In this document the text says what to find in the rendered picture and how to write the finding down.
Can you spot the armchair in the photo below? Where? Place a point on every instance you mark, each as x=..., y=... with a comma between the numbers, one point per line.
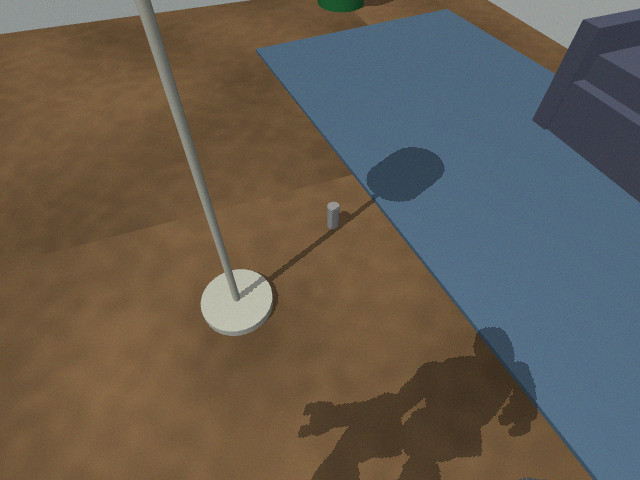
x=593, y=101

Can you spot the can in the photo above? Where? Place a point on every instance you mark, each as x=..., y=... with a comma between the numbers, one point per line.
x=333, y=215

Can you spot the floor lamp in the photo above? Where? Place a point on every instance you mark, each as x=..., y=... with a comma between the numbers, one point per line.
x=239, y=301

